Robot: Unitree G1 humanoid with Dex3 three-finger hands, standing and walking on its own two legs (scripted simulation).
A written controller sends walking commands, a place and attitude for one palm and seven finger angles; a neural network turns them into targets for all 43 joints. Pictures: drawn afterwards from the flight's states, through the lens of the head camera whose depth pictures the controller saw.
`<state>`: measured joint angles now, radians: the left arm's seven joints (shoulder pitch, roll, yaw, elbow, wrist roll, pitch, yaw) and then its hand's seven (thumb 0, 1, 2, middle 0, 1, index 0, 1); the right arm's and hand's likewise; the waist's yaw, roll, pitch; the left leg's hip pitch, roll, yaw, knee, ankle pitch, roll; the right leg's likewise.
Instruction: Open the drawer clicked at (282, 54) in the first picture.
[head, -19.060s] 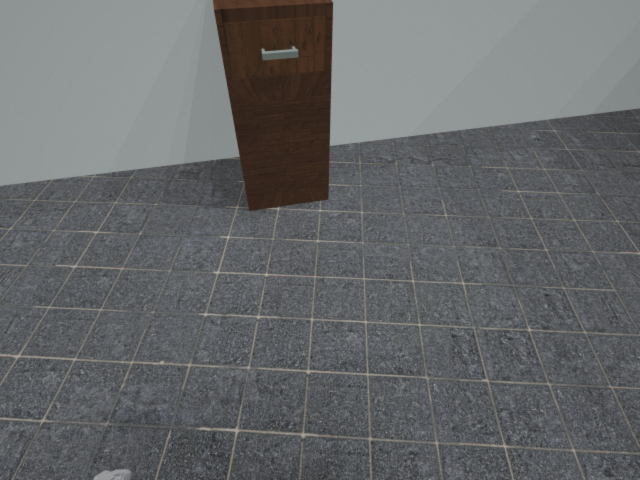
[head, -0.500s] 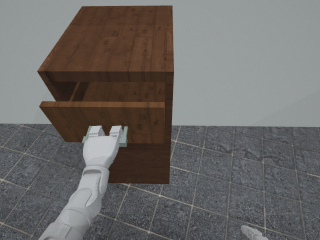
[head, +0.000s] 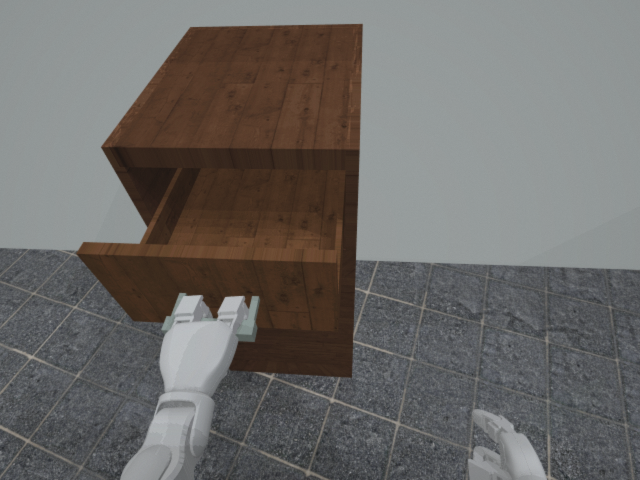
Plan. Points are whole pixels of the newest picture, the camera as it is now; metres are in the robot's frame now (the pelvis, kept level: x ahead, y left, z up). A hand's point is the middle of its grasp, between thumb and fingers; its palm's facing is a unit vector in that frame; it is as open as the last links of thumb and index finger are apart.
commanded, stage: pull the drawer open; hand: left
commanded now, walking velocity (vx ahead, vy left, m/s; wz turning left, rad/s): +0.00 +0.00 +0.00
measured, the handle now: (214, 315) +0.33 +0.18 +0.01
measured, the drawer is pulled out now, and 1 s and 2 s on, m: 0.17 0.28 0.30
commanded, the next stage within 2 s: open the thumb to release the handle in 1.36 s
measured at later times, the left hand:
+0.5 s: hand (208, 398) +0.23 +0.16 -0.02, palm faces +0.01 -0.12 -0.99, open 5.7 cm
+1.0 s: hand (194, 455) +0.16 +0.16 -0.01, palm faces +0.00 -0.15 -0.99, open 5.7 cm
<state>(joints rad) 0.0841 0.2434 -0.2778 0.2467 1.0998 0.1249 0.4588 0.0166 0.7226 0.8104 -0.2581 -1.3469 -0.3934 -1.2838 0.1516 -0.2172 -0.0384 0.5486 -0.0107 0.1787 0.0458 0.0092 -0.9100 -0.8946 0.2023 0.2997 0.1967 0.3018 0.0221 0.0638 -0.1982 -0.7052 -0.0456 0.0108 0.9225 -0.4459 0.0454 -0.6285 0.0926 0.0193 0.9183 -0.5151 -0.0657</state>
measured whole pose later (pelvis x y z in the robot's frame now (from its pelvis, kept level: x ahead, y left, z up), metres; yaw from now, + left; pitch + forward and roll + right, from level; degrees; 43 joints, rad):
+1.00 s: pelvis -0.01 -0.02 -0.02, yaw +0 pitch +14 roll +1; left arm 0.56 0.29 -0.20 -0.12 1.11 -0.02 0.50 0.03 0.72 0.79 -0.23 -1.35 -0.42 -1.26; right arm 0.14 -0.22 0.00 0.46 -0.04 0.15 0.09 0.01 -0.91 -0.89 0.20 0.30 0.20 0.30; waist 0.06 0.06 -0.21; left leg -0.77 -0.04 0.02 1.02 -0.48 0.03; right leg -0.71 0.10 0.02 1.05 -0.57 -0.09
